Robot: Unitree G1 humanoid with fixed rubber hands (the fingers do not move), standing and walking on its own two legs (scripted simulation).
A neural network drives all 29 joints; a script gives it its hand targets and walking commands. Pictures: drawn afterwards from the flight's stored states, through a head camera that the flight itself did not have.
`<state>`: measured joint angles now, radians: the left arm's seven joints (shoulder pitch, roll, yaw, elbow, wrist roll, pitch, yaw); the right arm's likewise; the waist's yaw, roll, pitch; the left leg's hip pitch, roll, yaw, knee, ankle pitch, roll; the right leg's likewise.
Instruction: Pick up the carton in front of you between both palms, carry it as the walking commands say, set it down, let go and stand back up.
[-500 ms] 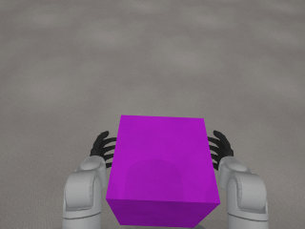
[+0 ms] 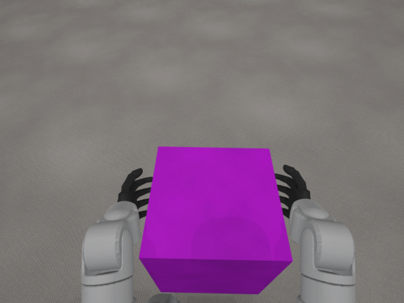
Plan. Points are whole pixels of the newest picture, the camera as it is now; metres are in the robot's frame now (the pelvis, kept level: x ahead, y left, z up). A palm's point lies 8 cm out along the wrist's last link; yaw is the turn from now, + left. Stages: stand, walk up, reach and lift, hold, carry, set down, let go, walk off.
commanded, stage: carry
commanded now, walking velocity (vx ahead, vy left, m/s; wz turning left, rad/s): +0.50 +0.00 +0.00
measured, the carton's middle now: (211, 225) +0.27 +0.01 +0.00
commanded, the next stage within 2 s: none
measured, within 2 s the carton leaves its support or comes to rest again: neither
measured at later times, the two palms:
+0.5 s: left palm (151, 98) +0.61 +0.18 +0.05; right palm (262, 98) +0.59 -0.12 +0.06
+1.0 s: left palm (179, 30) +0.93 +0.13 +0.09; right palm (265, 29) +0.94 -0.17 +0.08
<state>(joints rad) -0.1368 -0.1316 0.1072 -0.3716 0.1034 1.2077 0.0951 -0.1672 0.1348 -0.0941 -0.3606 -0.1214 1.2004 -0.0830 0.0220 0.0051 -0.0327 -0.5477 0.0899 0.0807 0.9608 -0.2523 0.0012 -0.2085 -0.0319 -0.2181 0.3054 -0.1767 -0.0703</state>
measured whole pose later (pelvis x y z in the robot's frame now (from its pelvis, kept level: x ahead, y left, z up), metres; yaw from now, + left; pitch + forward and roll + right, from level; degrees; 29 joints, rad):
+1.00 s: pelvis +0.67 -0.02 +0.00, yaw +0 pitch +4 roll +2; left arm -0.14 -0.13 0.11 -0.40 0.10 1.21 0.10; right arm -0.17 0.14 -0.09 -0.39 -0.12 1.20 -0.09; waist 0.02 0.01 -0.04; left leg -0.59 0.10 0.09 0.91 -0.20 -0.01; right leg -0.16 -0.04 -0.21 0.27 -0.19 -0.06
